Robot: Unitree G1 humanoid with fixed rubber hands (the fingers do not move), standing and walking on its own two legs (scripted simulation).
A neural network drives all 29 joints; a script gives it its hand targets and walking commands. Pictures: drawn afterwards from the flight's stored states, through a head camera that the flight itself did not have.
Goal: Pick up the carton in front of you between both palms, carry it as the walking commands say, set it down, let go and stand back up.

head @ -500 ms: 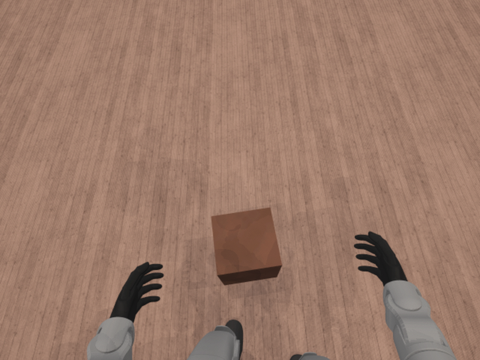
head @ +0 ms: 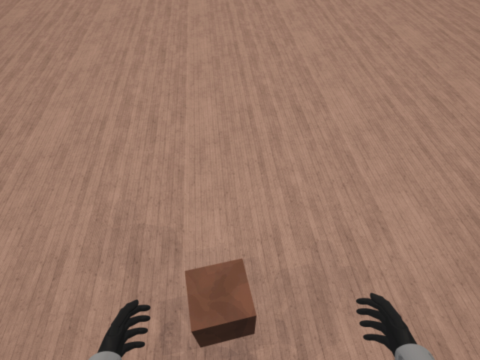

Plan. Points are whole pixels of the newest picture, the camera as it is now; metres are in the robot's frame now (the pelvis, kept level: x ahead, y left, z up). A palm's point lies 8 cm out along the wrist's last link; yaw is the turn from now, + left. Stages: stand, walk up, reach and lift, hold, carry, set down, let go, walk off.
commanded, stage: let go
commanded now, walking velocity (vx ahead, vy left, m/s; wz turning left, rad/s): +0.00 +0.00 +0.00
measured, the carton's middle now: (221, 303) +0.41 +0.10 -0.65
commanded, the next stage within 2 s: stand in 0.18 s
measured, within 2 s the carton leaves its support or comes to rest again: neither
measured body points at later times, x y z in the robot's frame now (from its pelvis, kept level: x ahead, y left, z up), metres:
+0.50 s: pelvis +0.01 +0.03 -0.01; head +0.02 +0.05 +0.44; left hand +0.14 +0.31 -0.12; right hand +0.14 -0.28 -0.08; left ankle +0.03 +0.14 -0.74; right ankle -0.07 -0.11 -0.74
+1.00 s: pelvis +0.01 +0.04 +0.00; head +0.01 +0.06 +0.45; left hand +0.12 +0.33 -0.12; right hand +0.12 -0.27 -0.10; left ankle +0.03 +0.14 -0.74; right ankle -0.07 -0.11 -0.74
